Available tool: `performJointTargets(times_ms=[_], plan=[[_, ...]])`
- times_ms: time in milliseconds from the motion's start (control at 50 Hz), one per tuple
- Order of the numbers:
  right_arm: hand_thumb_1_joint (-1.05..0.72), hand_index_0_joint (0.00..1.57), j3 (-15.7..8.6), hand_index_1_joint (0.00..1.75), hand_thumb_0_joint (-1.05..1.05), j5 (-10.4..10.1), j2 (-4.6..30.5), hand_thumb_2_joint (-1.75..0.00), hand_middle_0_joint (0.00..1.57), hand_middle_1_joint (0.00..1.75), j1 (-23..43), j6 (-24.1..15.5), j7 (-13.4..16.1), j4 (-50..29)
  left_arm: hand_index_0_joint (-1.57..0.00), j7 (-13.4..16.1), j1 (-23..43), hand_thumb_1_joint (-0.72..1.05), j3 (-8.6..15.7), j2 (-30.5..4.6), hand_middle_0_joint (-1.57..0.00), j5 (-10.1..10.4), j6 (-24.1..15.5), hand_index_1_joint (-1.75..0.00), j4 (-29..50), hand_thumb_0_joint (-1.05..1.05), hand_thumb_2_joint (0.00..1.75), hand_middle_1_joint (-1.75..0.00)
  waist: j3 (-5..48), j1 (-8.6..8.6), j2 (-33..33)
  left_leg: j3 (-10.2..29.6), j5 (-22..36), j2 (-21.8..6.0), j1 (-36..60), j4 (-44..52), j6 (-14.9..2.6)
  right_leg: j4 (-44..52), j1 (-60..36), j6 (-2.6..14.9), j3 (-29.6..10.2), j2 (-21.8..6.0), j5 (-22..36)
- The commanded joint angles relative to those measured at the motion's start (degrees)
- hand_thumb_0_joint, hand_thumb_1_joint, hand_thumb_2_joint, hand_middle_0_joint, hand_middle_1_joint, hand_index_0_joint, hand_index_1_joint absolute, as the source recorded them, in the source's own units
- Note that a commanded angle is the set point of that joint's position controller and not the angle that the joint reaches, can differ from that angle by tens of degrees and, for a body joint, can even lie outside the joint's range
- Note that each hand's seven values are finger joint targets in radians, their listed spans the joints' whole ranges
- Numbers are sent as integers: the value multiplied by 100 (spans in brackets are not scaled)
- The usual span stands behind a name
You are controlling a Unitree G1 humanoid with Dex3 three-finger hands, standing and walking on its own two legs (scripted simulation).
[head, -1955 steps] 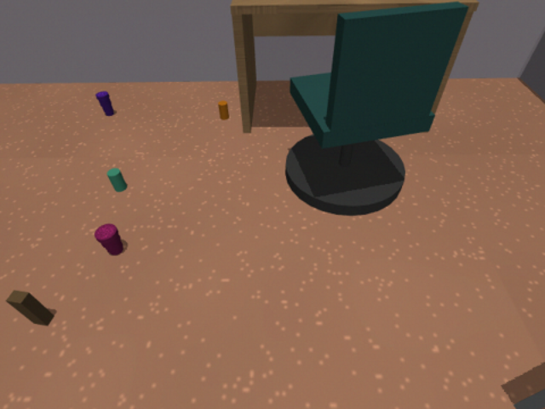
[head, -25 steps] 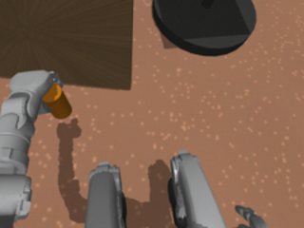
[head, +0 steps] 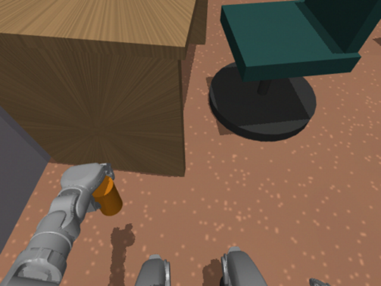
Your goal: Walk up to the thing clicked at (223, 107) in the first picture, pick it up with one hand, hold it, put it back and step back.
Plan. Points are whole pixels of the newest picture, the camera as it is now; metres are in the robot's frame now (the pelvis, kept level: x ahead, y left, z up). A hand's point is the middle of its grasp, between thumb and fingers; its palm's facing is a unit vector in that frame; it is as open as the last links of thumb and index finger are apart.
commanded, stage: lift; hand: left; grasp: from above
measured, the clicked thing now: (106, 196) +0.38 +0.22 -0.13
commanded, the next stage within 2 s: hold in 0.42 s
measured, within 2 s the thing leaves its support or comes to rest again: neither
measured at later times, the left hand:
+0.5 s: hand (81, 179) +0.37 +0.23 +0.01, palm faces -0.44 -0.08 -0.89, open 9.0 cm
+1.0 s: hand (73, 162) +0.38 +0.23 +0.06, palm faces -0.46 -0.05 -0.89, open 9.0 cm
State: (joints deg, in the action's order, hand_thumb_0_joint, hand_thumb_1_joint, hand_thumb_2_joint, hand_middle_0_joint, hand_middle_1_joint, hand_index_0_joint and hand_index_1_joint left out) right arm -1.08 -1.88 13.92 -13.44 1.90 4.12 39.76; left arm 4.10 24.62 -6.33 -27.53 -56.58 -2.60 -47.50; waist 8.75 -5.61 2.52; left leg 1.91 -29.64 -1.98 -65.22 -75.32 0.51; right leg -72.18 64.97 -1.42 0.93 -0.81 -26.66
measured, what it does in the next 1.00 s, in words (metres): rises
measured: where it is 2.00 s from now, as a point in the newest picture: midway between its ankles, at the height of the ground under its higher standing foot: outside the picture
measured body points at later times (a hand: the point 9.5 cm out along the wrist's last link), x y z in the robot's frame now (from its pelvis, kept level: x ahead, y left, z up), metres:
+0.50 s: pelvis +0.03 +0.01 +0.08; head +0.09 +0.00 +0.53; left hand +0.39 +0.23 +0.06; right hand +0.11 -0.26 -0.04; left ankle +0.06 +0.12 -0.61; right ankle +0.07 -0.14 -0.61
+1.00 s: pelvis +0.06 +0.01 +0.11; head +0.09 +0.00 +0.55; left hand +0.40 +0.23 +0.11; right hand +0.17 -0.26 -0.02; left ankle +0.06 +0.12 -0.61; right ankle +0.07 -0.14 -0.61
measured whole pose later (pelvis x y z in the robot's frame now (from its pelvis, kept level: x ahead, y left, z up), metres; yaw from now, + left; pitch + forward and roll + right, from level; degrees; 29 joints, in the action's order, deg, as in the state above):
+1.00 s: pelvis +0.06 +0.01 +0.11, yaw -1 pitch +7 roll -1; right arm -3.1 -2.8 14.4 -13.9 2.2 2.6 40.3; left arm 0.5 18.5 -11.2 -23.0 -57.3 0.8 -42.9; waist 4.5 -1.4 2.5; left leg -1.7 -20.7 -1.4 -26.4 -39.9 -0.2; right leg -38.1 27.5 -2.1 -1.4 -1.3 -17.8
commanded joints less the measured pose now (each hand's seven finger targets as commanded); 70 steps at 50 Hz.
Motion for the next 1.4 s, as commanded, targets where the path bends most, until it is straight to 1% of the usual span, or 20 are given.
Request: performJointTargets(times_ms=[0,80,140,180,240,260,320,520,580,640,740,780,880,980,1020,1040,1060,1120,1160,1380], plan=[[-91,20,-298,30,0,-24,844,-90,20,30,-403,-303,64,-324,-89,538,1902,55,435,-1283,-83,-83,-10,-83,888,0,73,-89,1993,-27,218,-116,586,271,1837,1606,-182,1740,-1929,193,-150,219,522],[-91,20,-326,30,0,-22,863,-90,20,30,-393,-371,46,-279,-90,677,2065,57,294,-1079,-85,-33,130,-87,686,0,78,-93,1668,-32,224,-137,586,266,2231,2059,-168,2167,-2255,162,-138,232,542],[-91,20,-341,30,0,-35,879,-90,20,30,-306,-389,28,-271,-94,727,1942,62,273,-1117,-88,-73,217,-84,498,0,75,-90,1484,85,174,-140,632,260,2460,2387,-156,2422,-2491,171,-126,234,565],[-91,20,-351,30,0,-40,858,-90,20,30,-243,-399,10,-300,-94,682,1778,62,155,-951,-88,-54,253,-85,415,0,75,-92,1390,99,-14,-119,715,265,2537,2552,-163,2574,-2734,154,-125,233,611],[-91,20,-384,30,0,-37,875,-90,20,30,-223,-415,4,-302,-92,623,1779,60,187,-961,-85,-5,299,-86,617,0,73,-94,1562,198,167,-131,1027,257,2989,2786,-124,2712,-3007,174,-137,241,919],[-91,20,-378,30,0,-43,849,-90,20,30,-204,-405,2,-325,-91,598,1752,59,87,-839,-84,14,326,-86,619,0,71,-94,1523,180,88,-112,1109,254,3055,2851,-129,2787,-3094,167,-135,246,999],[-91,20,-395,30,0,-38,875,-90,20,30,-177,-406,6,-325,-87,582,1781,54,176,-927,-80,72,355,-84,809,0,69,-91,1482,222,151,-114,1273,235,3417,3089,-96,2946,-3275,173,-96,257,1149],[-90,20,-414,30,0,-44,860,-90,20,30,-129,-383,-5,-284,-84,487,1753,49,41,-751,-78,51,403,-80,1026,0,67,-88,1378,240,74,-136,1964,218,4128,3560,-62,3353,-3739,202,-50,292,1667],[-91,20,-416,30,0,-44,859,-90,20,30,-103,-370,-22,-261,-83,389,1694,46,49,-788,-76,18,366,-79,1086,0,66,-86,1306,259,88,-172,2103,226,4237,3671,-52,3453,-3857,205,-47,297,1763],[-90,20,-439,30,0,-51,865,-90,20,30,-134,-339,-39,-281,-84,223,1457,48,-22,-718,-78,-72,340,-78,1063,0,66,-85,1386,315,155,-172,2630,204,4486,3733,-16,3439,-3989,236,-12,318,2088],[-90,20,-435,30,0,-70,876,-90,20,30,-63,-278,-81,-404,-88,74,1652,53,-7,-713,-81,30,320,-82,1434,0,71,-89,1341,323,111,-230,2766,237,4629,3887,-43,3629,-4267,225,-33,319,2288],[-90,20,-437,30,0,-84,881,-90,20,30,-50,-256,-91,-449,-88,46,1384,52,39,-730,-81,11,336,-80,1332,0,69,-87,1142,362,106,-236,2782,219,4628,3965,-28,3657,-4228,240,-7,322,2238],[-90,20,-453,30,0,-91,890,-90,20,30,14,-207,-112,-541,-87,-85,1420,52,-36,-733,-80,-77,297,-80,1542,0,70,-86,1195,385,102,-248,3022,235,4747,4009,-36,3721,-4438,230,-21,319,2436],[-90,20,-470,30,0,-98,916,-90,20,30,16,-170,-122,-579,-88,-159,1442,54,73,-794,-81,-15,271,-81,1861,0,72,-89,1344,392,83,-265,3324,228,4937,4057,-41,3751,-4644,213,-54,315,2719],[-90,20,-458,30,0,-108,905,-90,20,30,42,-155,-122,-619,-88,-165,1291,53,12,-713,-82,-15,300,-79,1778,0,71,-86,1215,384,8,-290,3242,241,4907,4105,-60,3795,-4677,208,-53,304,2697],[-90,20,-457,30,0,-107,906,-90,20,30,85,-148,-117,-648,-88,-157,1338,53,116,-833,-81,-30,288,-79,1831,0,70,-86,1223,453,51,-301,3211,250,4945,4133,-61,3833,-4703,207,-53,298,2681],[-90,20,-456,30,0,-111,899,-90,20,30,66,-142,-118,-642,-88,-158,1342,54,87,-791,-81,-32,284,-80,1825,0,71,-87,1233,401,25,-296,3202,259,4921,4131,-72,3821,-4716,203,-70,288,2706],[-90,20,-447,30,0,-127,892,-90,20,30,175,-104,-114,-721,-89,-180,1216,54,121,-824,-82,-49,298,-80,1861,0,72,-87,1096,516,-102,-342,3006,295,4924,4219,-105,3960,-4801,180,-91,263,2616],[-91,20,-433,30,0,-121,879,-90,20,30,158,-84,-122,-711,-87,-222,1112,52,74,-752,-81,-29,328,-81,1814,0,73,-87,1110,456,-133,-348,3063,287,4966,4252,-108,3957,-4836,179,-84,264,2658],[-91,20,-375,30,0,-140,859,-90,20,30,431,-43,-88,-832,-86,-319,1257,52,66,-793,-78,3,352,-82,2165,0,68,-90,901,522,-173,-383,2553,302,5150,4550,-147,4305,-4901,134,-143,227,2201]])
